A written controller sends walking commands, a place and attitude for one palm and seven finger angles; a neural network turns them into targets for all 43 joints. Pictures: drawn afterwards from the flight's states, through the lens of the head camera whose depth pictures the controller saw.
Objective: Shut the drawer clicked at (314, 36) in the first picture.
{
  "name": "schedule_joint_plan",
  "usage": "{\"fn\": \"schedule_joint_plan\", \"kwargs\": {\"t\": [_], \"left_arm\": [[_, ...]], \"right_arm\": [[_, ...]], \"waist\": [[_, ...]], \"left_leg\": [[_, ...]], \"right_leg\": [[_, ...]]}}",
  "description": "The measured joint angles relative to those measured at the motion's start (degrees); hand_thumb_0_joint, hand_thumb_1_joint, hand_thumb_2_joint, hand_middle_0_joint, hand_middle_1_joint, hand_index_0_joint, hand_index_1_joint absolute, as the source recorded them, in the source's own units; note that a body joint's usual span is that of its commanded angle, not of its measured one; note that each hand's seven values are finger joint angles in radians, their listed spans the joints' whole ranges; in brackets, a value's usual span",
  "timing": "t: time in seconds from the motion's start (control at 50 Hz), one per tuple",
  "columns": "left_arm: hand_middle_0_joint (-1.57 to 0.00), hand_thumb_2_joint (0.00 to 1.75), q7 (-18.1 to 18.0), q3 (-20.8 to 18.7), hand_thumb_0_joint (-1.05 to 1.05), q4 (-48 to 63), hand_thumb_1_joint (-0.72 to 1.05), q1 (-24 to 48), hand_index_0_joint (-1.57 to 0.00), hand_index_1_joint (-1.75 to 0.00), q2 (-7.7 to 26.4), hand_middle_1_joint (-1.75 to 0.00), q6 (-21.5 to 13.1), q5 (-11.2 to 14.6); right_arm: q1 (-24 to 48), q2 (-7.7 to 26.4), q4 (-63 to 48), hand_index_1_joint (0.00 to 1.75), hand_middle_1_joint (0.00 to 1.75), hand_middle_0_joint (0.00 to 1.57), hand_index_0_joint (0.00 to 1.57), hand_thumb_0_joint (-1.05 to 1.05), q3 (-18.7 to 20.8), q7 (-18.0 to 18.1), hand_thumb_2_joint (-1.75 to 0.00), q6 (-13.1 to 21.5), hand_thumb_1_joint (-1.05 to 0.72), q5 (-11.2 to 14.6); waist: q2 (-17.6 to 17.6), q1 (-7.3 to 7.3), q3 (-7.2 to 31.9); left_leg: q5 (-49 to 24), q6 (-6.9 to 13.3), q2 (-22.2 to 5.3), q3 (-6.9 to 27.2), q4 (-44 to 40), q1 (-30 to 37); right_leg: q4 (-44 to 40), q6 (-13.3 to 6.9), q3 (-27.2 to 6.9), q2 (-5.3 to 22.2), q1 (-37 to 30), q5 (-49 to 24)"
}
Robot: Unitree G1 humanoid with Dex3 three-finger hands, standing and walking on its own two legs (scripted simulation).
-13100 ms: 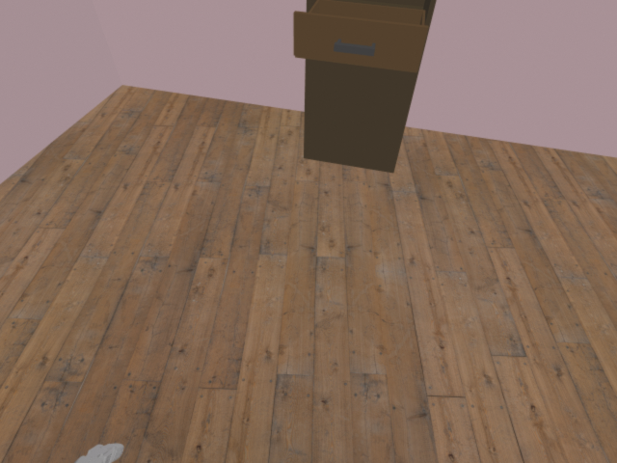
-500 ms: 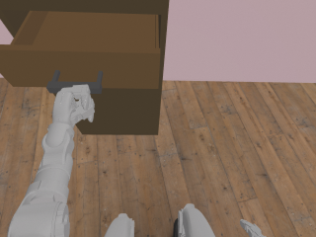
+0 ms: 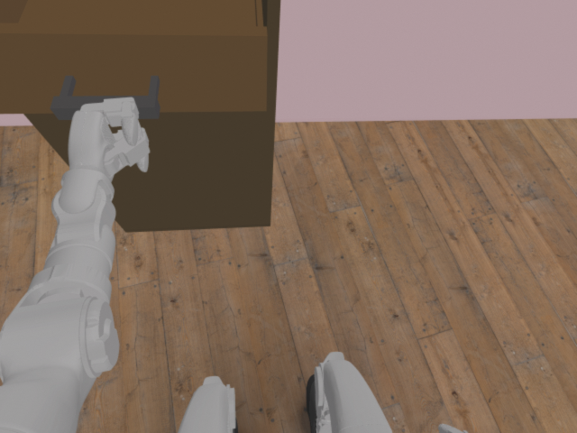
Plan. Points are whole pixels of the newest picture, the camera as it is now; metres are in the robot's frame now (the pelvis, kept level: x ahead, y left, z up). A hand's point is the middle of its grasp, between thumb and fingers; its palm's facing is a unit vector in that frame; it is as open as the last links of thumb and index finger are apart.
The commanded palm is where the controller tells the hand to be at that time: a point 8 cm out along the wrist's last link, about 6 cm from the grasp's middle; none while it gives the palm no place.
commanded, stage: push the drawer shut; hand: left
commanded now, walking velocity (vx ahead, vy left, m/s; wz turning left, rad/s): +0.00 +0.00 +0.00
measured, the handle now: (110, 95) +0.58 +0.21 +0.07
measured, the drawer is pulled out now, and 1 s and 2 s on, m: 0.10 0.00 0.00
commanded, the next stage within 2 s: pull the fist back off the drawer in 1.06 s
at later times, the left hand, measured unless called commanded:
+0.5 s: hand (146, 106) +0.56 +0.16 +0.06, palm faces -0.02 -1.00 -0.05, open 3.4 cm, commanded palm +0.55 +0.21 +0.06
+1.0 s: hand (140, 84) +0.60 +0.17 +0.06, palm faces -0.03 -1.00 -0.04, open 3.3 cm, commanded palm +0.61 +0.20 +0.06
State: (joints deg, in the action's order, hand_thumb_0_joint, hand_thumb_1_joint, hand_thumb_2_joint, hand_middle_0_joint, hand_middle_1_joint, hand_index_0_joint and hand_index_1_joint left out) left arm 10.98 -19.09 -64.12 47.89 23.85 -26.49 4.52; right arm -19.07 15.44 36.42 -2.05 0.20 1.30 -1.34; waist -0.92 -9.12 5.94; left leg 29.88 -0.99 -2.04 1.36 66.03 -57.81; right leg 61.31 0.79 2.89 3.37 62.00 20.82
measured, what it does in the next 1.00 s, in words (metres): stands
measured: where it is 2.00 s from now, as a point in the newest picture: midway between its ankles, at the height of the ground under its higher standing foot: outside the picture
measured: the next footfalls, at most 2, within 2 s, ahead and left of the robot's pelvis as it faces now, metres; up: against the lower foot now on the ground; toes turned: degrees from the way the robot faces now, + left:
none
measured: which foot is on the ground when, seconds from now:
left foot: down 0.00-1.00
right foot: down 0.00-1.00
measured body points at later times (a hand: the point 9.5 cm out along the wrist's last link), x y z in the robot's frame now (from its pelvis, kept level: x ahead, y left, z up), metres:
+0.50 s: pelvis +0.01 +0.01 -0.01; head +0.17 +0.02 +0.41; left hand +0.55 +0.22 +0.07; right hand +0.00 -0.26 -0.11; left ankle +0.01 +0.13 -0.65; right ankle +0.07 -0.14 -0.65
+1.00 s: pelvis +0.01 +0.01 -0.01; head +0.20 +0.04 +0.39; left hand +0.60 +0.23 +0.07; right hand -0.04 -0.24 -0.11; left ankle +0.01 +0.13 -0.65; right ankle +0.07 -0.14 -0.65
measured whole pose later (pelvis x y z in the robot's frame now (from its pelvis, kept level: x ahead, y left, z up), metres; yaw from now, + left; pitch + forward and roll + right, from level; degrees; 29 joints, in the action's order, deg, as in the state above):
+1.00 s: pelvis +0.01 +0.01 -0.01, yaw -2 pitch +29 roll -5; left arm 12.1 -24.1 -76.9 69.6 38.7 -20.0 -2.9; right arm -23.8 14.9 35.6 -5.0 -1.6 -3.4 -4.1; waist -2.3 -16.4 5.2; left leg 31.6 -0.3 -3.3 3.4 70.3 -68.3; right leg 61.4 1.5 4.6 2.0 70.2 20.4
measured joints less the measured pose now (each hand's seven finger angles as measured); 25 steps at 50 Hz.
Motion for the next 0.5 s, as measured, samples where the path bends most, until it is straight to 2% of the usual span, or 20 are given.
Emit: {"fn": "schedule_joint_plan", "kwargs": {"t": [0.5], "left_arm": [[-1.40, 0.94, 0.1, -4.1, 0.06, -6.7, 0.85, 11.3, -1.40, -1.60, 7.6, -1.60, 3.1, -3.8]], "right_arm": [[-2.2, 0.1, -0.9, 0.30, 0.30, 0.20, 0.21, 0.00, -1.2, -0.8, -0.90, -2.7, -0.91, -1.7]], "waist": [[-0.7, -4.13, -0.4]], "left_leg": [[0.9, 0.4, -0.9, 0.5, 1.9, -5.3]], "right_leg": [[-0.1, 0.4, 0.4, -1.0, 4.5, -0.3]]}}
